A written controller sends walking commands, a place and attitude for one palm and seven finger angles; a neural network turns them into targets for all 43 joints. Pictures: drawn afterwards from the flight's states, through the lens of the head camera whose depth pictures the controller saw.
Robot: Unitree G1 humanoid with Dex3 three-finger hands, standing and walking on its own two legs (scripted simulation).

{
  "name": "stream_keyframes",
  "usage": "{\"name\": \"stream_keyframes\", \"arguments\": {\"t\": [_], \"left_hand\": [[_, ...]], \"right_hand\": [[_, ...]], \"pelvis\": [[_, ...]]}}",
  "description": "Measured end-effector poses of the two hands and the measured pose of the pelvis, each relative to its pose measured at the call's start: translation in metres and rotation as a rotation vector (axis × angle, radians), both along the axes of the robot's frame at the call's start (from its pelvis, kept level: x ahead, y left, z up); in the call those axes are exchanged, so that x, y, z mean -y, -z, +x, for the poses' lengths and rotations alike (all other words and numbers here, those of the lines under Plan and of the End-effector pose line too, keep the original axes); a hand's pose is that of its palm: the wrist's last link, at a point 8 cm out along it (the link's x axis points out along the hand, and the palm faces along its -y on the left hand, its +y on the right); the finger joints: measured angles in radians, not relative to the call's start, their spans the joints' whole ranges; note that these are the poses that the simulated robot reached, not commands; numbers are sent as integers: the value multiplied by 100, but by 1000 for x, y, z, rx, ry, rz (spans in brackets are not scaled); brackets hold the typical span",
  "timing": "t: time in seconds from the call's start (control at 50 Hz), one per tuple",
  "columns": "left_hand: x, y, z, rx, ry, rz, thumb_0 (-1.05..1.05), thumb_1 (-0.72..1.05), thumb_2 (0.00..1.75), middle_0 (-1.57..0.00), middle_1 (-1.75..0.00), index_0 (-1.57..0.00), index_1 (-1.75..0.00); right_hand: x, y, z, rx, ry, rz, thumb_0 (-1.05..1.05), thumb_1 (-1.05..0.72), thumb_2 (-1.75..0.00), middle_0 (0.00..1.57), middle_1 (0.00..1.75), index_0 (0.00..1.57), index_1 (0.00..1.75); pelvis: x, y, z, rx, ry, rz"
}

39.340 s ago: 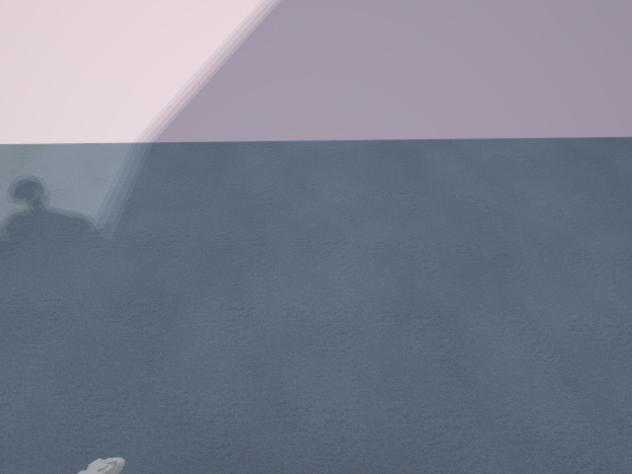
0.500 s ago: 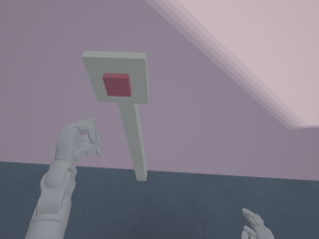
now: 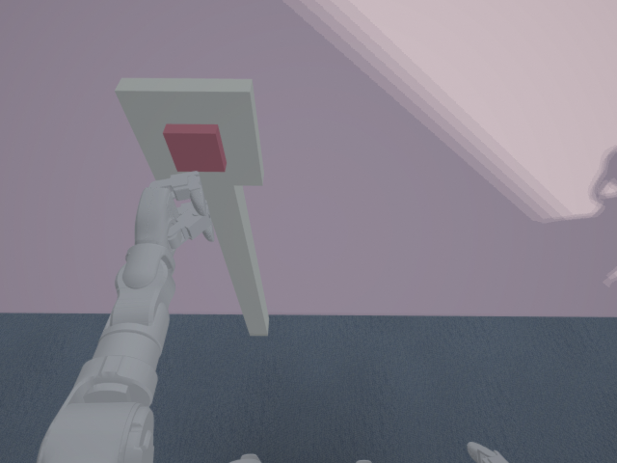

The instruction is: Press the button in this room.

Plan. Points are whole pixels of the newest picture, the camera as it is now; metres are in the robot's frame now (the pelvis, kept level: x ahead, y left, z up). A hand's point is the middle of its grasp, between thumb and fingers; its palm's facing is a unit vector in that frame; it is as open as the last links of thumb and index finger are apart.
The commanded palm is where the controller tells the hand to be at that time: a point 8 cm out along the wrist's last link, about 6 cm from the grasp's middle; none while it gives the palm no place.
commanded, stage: aim a knuckle at the button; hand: left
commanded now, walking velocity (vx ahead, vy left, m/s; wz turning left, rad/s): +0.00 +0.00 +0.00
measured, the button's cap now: (197, 147) +0.53 +0.16 +0.10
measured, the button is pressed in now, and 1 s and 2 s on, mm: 0 0 13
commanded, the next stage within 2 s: press the button with the knuckle in 0.80 s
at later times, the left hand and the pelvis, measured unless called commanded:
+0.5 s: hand (209, 209) +0.43 +0.14 +0.07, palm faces +0.01 -1.00 -0.02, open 3.1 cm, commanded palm +0.41 +0.19 +0.08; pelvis +0.00 +0.00 +0.00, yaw -1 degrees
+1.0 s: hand (207, 212) +0.43 +0.14 +0.07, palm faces +0.00 -1.00 -0.02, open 3.1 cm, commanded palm +0.41 +0.18 +0.08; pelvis +0.00 +0.01 -0.01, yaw +0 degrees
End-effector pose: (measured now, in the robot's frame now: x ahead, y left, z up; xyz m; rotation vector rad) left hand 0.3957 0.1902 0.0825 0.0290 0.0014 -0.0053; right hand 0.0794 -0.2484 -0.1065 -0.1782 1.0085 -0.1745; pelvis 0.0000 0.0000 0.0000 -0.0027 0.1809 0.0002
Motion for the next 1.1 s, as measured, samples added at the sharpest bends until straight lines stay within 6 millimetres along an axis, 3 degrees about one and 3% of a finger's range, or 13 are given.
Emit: {"name": "stream_keyframes", "arguments": {"t": [0.18, 0.32, 0.46, 0.76, 0.96, 1.1], "left_hand": [[5, 3, 28, -2, -3, -4, 2, 90, 90, -130, -150, -130, -150], [7, 7, 27, 4, -5, -10, 2, 90, 90, -129, -150, -130, -150], [1, 9, 18, 10, -17, -8, 2, 90, 90, -130, -150, -130, -150], [0, 6, 17, 15, -4, -24, 2, 90, 90, -130, -150, -130, -150], [-4, 9, 11, 16, -6, -13, 2, 90, 90, -130, -150, -130, -151], [3, 6, 26, 14, -5, -13, 2, 90, 90, -130, -150, -130, -151]], "right_hand": [[10, 9, -42, -125, 55, -13, 1, -90, -90, 20, 30, 20, 30], [10, 10, -59, -167, 87, 0, 1, -90, -90, 20, 30, 20, 30], [6, 9, -49, -145, 81, 4, 1, -90, -90, 20, 30, 20, 30], [-2, 4, -12, -54, 23, 1, 1, -90, -90, 20, 30, 20, 30], [-6, 5, -14, -64, 21, 1, 1, -90, -90, 20, 30, 20, 30], [-6, 9, -26, -97, 27, -9, 1, -90, -89, 20, 30, 20, 30]], "pelvis": [[2, 6, -3, -41, 7, -2], [1, 5, -1, -50, 24, 2], [0, 4, -1, -39, 21, -2], [-6, 6, -2, -39, 11, -8], [-9, 6, -2, -30, 5, -13], [-10, 9, -5, -44, 2, -14]]}}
